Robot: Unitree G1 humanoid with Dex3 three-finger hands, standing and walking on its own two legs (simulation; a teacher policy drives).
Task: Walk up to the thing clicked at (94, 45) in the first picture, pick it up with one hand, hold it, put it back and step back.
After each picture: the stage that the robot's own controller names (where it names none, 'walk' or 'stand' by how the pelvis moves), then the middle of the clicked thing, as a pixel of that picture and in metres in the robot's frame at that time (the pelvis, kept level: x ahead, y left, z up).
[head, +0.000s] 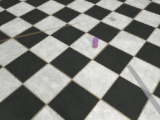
stand; (95, 43) +1.40 -0.11 -0.72
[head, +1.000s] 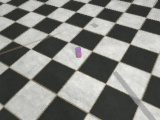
walk; (78, 52) +1.28 +0.16 -0.71
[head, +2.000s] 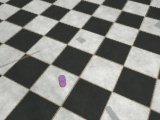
walk; (62, 81) +0.81 +0.24 -0.71
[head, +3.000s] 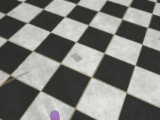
stand; (55, 117) +0.44 +0.20 -0.70
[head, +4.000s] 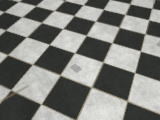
stand; out of the picture +0.40 +0.22 -0.72
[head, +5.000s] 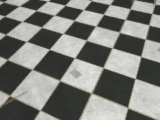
stand; out of the picture +0.37 +0.22 -0.73
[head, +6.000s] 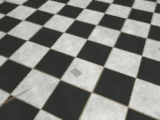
stand; out of the picture +0.37 +0.23 -0.73
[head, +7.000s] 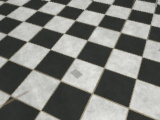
stand; out of the picture +0.37 +0.22 -0.73
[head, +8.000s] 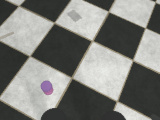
go down; (47, 88) +0.43 +0.21 -0.52
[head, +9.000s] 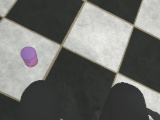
go down; (29, 57) +0.46 +0.24 -0.31
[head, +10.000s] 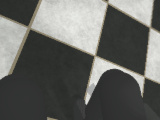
close in; out of the picture +0.44 +0.27 -0.25
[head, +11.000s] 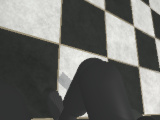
close; out of the picture +0.44 +0.30 -0.23
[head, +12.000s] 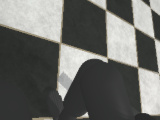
lift; out of the picture +0.42 +0.30 -0.23
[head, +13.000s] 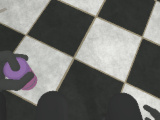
lift; (22, 75) +0.34 +0.23 -0.06
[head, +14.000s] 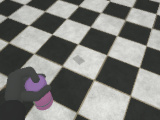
hold; (40, 93) +0.32 +0.17 +0.00
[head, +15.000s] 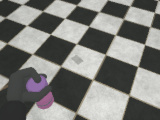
hold; (41, 93) +0.33 +0.17 -0.02
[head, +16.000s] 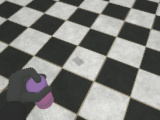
hold; (40, 93) +0.32 +0.17 -0.01
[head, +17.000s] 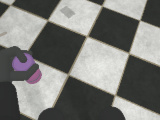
crouch; (28, 69) +0.40 +0.20 -0.08
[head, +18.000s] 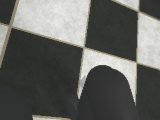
lower; out of the picture +0.46 +0.29 -0.19
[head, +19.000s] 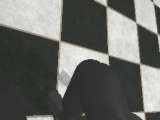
lower; out of the picture +0.43 +0.32 -0.23
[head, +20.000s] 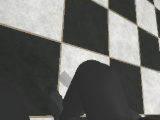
lower; out of the picture +0.43 +0.31 -0.23
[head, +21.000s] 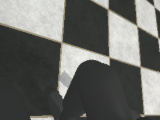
lower; out of the picture +0.43 +0.31 -0.23
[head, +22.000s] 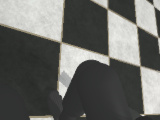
lower; out of the picture +0.43 +0.31 -0.23
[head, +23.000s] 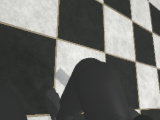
open; out of the picture +0.42 +0.31 -0.23
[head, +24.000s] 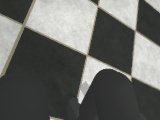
stand; out of the picture +0.42 +0.28 -0.25
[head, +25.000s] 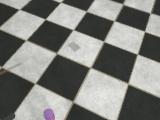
stand; (49, 115) +0.39 +0.20 -0.62
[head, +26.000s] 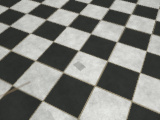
stand; out of the picture +0.40 +0.20 -0.67
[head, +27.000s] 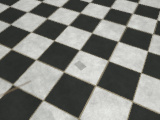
stand; out of the picture +0.39 +0.20 -0.67
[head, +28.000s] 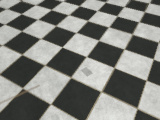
stand; out of the picture +0.40 +0.18 -0.72
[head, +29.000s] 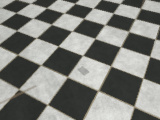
stand; out of the picture +0.38 +0.20 -0.73
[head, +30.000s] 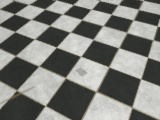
stand; out of the picture +0.38 +0.22 -0.73
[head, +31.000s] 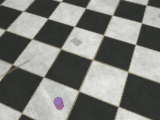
walk; (58, 103) +0.47 +0.21 -0.69
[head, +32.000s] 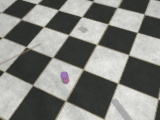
walk; (65, 77) +0.74 +0.22 -0.70
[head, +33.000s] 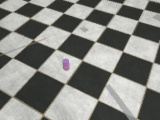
stand; (66, 64) +1.02 +0.21 -0.70
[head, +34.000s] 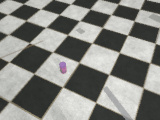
stand; (63, 67) +0.99 +0.22 -0.73
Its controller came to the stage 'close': yes
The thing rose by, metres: 0.70
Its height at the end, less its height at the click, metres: +0.00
